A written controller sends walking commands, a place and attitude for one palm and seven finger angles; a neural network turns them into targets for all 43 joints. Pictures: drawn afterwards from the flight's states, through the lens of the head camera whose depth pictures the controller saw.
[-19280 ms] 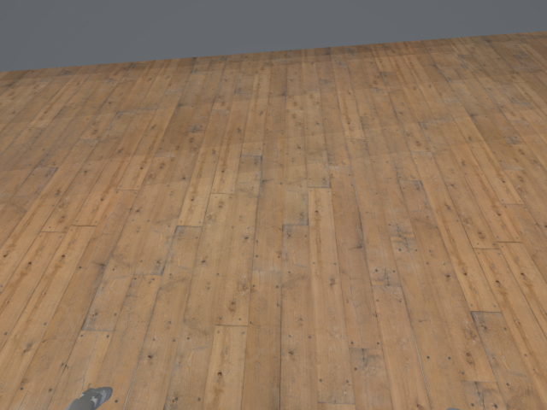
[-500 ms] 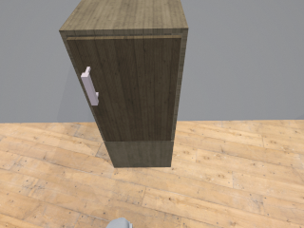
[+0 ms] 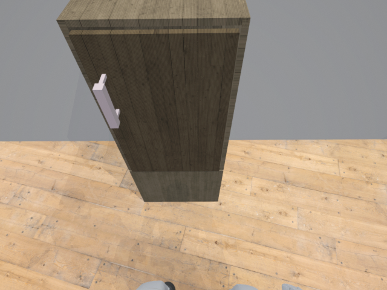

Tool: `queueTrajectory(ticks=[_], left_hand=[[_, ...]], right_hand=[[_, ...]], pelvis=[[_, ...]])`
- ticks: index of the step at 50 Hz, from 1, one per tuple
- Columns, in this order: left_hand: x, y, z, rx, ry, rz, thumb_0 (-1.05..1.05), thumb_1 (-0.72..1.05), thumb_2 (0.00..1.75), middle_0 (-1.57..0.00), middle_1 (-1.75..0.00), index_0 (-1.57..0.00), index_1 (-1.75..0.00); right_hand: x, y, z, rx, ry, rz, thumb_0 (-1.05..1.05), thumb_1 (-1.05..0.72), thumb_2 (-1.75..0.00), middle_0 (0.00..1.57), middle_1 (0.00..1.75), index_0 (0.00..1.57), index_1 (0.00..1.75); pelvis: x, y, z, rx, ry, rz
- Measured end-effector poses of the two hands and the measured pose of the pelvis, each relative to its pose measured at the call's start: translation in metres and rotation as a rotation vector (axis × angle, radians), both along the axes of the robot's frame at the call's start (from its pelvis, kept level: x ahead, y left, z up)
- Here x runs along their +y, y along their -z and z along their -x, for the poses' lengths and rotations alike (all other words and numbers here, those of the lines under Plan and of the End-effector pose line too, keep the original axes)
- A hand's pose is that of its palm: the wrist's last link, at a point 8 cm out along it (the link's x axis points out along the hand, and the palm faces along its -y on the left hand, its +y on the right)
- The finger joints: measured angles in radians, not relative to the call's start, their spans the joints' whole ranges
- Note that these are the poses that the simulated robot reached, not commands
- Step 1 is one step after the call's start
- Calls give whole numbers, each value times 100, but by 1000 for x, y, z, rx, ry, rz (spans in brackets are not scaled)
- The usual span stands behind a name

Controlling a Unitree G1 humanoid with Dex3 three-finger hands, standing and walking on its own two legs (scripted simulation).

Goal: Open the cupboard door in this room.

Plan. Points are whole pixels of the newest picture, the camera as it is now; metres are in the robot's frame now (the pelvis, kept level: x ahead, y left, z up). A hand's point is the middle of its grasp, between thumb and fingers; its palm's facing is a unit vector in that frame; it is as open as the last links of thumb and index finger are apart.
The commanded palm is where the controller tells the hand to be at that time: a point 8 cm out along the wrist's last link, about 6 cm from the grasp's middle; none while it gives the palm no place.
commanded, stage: come to a stop and stand still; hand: left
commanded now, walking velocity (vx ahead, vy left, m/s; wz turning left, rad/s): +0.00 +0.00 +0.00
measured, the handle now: (109, 102) +0.53 +0.27 +0.04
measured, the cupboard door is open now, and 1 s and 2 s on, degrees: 0 0 0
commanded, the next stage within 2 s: look again from close up in 0.90 s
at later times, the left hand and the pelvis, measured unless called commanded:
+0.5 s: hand out of the picture -0.02 +0.12 -0.17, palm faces +0.10 -0.98 -0.19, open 7.2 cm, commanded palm none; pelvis -0.05 -0.06 +0.01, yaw +2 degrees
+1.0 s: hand out of the picture -0.10 +0.10 -0.17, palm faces +0.10 -0.99 -0.13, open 7.4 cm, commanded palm none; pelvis -0.06 -0.04 +0.01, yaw +2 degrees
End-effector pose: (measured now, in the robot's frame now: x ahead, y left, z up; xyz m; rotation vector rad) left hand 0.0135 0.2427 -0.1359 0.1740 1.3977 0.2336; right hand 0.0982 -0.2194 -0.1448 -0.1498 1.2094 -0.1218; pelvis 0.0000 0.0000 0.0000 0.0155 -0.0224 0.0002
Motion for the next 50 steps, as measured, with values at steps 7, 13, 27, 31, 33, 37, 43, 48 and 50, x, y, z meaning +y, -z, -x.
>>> queueTrajectory(ticks=[7, 13, 27, 31, 33, 37, 43, 48, 50], left_hand=[[-20, -11, -4, -114, 41, -70, 0, 91, 90, -20, -30, -19, -30], [-53, -15, 1, -128, 58, -13, 0, 91, 90, -20, -30, -19, -30], [-70, 3, 52, -81, -19, 67, -1, 94, 90, -20, -30, -20, -30], [-71, 1, 76, -36, -31, 65, 0, 93, 90, -20, -30, -20, -30], [-72, 0, 89, -10, -37, 66, 0, 92, 90, -20, -30, -20, -30], [-77, 0, 111, 45, -47, 76, 0, 92, 90, -20, -30, -19, -30], [-87, 2, 130, 101, -61, 108, 0, 91, 90, -20, -30, -19, -30], [-91, 4, 127, 105, -63, 130, 0, 91, 90, -20, -30, -19, -30], [-92, 5, 122, 98, -60, 135, 0, 91, 90, -20, -30, -19, -30]], right_hand=[[-57, 14, 52, 60, 51, -7, 0, -92, -90, 20, 30, 20, 29], [-79, 4, 95, 123, 71, 6, 0, -91, -90, 20, 30, 20, 29], [-50, -7, 169, 251, 24, -3, 0, -91, -90, 20, 30, 20, 29], [-39, -4, 171, 237, 18, -32, 0, -91, -90, 20, 30, 20, 29], [-35, -2, 172, 231, 18, -44, 0, -91, -90, 20, 30, 20, 29], [-29, -2, 175, 231, 19, -55, 0, -91, -90, 20, 30, 20, 29], [-28, -5, 186, 263, 30, -43, 0, -91, -90, 20, 30, 20, 29], [-29, -8, 192, 288, 39, -26, 0, -91, -90, 20, 30, 20, 29], [-28, -8, 192, 292, 43, -22, 0, -91, -90, 20, 30, 20, 29]], pelvis=[[-37, 7, 18, -28, -16, -11], [-51, -3, 29, -10, -13, -11], [-57, -8, 54, -9, -40, 17], [-55, -9, 58, -19, -37, 14], [-53, -9, 60, -18, -34, 13], [-52, -10, 63, -7, -29, 11], [-49, -10, 63, 9, -28, 12], [-45, -10, 58, 14, -29, 14], [-43, -10, 55, 14, -29, 15]])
